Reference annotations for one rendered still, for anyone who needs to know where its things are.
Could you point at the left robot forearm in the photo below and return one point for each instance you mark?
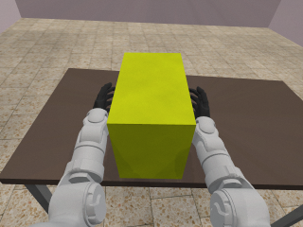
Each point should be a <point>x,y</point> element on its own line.
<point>86,164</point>

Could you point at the right robot hand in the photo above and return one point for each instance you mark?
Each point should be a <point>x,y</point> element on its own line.
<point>202,107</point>

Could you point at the table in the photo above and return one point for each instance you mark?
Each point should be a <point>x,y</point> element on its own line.
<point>260,122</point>

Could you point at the robot right upper arm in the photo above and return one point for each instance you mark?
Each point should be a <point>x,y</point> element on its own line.
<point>238,207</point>

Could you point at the carton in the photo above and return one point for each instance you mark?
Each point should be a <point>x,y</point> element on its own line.
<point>151,122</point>

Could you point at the left robot hand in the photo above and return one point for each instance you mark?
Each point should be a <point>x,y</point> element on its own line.
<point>101,101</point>

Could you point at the robot left upper arm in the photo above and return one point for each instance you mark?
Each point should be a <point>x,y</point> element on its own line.
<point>76,205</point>

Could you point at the right robot forearm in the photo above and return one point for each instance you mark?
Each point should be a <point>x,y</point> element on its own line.
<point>220,172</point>

